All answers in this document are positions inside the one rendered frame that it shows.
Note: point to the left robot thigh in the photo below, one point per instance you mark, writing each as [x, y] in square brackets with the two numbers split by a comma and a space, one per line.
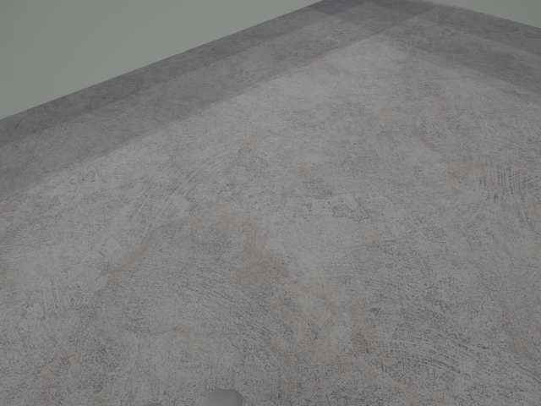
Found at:
[224, 397]

